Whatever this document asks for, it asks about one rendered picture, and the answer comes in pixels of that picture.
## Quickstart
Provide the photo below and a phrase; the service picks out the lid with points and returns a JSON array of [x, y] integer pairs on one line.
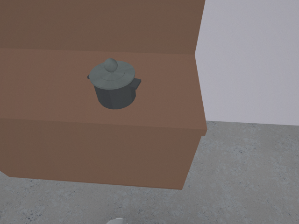
[[103, 79]]

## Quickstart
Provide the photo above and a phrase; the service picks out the knob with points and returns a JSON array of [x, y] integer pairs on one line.
[[110, 65]]

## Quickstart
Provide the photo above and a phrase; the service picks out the table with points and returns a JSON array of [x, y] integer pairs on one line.
[[52, 126]]

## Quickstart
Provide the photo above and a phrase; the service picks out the pot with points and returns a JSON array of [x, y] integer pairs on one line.
[[118, 98]]

